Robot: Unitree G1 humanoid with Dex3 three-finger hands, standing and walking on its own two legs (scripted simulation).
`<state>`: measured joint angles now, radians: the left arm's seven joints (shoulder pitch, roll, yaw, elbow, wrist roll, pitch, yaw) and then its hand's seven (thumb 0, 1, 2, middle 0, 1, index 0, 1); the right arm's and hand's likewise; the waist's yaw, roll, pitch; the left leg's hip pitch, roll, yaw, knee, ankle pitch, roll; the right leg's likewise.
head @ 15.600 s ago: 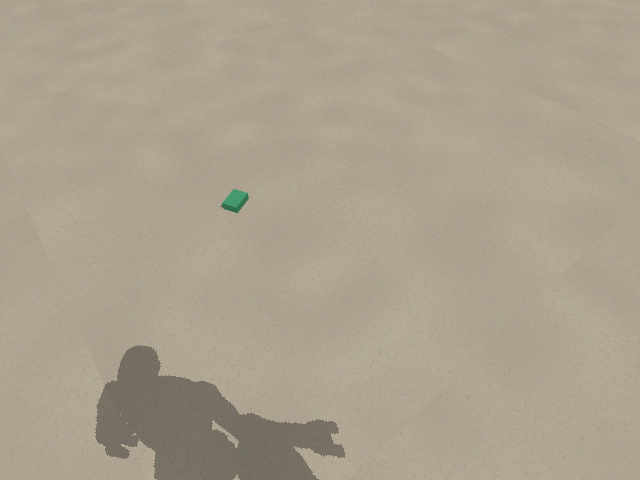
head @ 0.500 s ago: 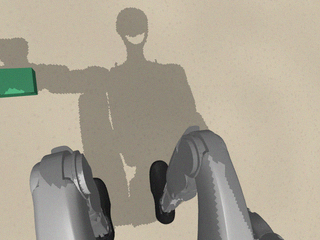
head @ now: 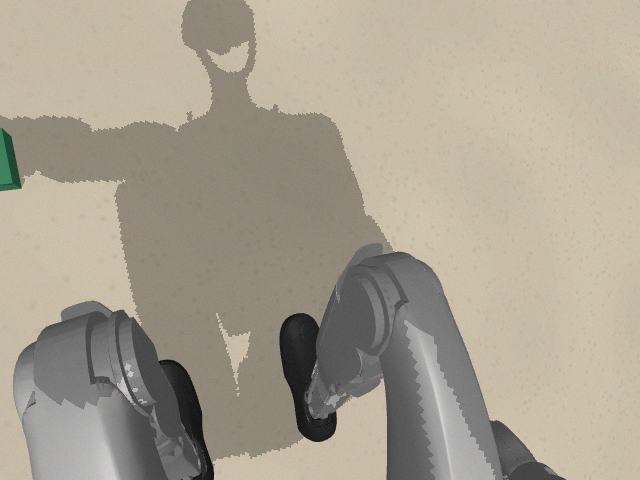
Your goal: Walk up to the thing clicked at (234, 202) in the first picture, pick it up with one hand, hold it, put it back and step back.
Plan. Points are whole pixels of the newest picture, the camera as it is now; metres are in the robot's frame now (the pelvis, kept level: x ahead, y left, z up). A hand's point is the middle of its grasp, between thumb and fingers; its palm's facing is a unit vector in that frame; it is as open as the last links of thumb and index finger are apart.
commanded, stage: rise first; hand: left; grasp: from above
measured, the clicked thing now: out of the picture +0.49 +0.36 -0.30
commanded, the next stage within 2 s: none
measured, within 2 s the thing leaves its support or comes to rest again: neither
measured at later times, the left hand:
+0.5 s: hand out of the picture +0.44 +0.39 -0.19, palm faces -0.46 -0.11 -0.88, open 13.0 cm
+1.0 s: hand out of the picture +0.44 +0.39 -0.18, palm faces -0.45 -0.10 -0.89, open 13.7 cm
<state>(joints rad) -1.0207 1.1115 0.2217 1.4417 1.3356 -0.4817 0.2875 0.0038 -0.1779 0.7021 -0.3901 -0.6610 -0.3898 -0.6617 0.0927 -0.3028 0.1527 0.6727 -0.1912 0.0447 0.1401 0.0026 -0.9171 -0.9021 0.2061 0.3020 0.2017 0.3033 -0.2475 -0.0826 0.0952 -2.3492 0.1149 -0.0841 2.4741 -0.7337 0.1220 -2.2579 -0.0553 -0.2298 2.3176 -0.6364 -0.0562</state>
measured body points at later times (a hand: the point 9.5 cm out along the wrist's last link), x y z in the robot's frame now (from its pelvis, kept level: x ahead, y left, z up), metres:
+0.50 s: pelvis +0.00 +0.00 +0.00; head +0.27 +0.12 +0.33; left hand +0.46 +0.40 -0.14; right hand +0.06 -0.27 -0.08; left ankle +0.07 +0.10 -0.29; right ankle +0.11 -0.10 -0.29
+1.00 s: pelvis -0.01 +0.00 +0.00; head +0.26 +0.12 +0.34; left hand +0.46 +0.39 -0.13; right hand +0.07 -0.27 -0.08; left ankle +0.06 +0.10 -0.29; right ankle +0.11 -0.10 -0.29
